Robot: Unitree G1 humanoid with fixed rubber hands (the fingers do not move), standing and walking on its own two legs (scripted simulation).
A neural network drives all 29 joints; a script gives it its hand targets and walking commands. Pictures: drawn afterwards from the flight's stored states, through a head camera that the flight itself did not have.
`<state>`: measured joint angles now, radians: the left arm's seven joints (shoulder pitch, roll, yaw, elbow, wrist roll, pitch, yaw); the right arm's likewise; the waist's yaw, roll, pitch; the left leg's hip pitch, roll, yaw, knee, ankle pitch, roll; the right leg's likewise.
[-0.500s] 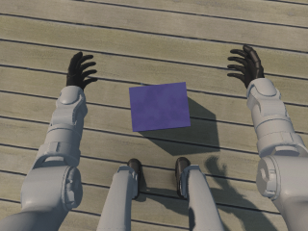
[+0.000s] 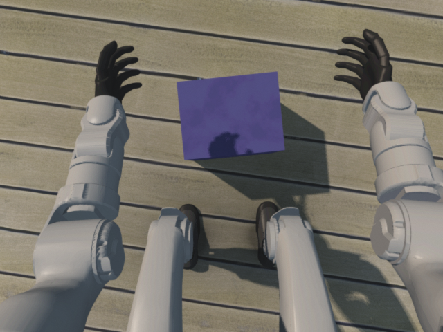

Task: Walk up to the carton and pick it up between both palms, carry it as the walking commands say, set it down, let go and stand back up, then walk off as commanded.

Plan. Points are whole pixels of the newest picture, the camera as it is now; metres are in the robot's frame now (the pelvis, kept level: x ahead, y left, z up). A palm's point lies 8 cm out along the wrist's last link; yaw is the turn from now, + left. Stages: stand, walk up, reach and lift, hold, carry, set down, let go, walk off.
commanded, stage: reach and lift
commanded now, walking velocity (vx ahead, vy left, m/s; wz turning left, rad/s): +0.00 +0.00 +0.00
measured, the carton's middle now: (229, 122) +0.49 -0.01 -0.46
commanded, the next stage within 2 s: none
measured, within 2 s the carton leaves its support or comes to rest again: neither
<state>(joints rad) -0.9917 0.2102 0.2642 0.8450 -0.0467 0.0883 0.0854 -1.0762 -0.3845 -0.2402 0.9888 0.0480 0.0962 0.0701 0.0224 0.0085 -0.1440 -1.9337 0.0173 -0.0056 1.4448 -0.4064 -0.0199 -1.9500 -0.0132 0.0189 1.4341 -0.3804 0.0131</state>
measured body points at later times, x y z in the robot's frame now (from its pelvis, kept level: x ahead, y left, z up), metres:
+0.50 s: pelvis -0.02 +0.00 -0.12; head +0.33 -0.01 +0.16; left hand +0.48 +0.20 -0.30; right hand +0.50 -0.22 -0.30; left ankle +0.09 +0.13 -0.53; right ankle +0.10 -0.13 -0.53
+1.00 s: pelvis -0.03 +0.00 -0.19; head +0.35 -0.01 +0.05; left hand +0.48 +0.21 -0.39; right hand +0.49 -0.22 -0.41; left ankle +0.09 +0.13 -0.53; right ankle +0.10 -0.13 -0.53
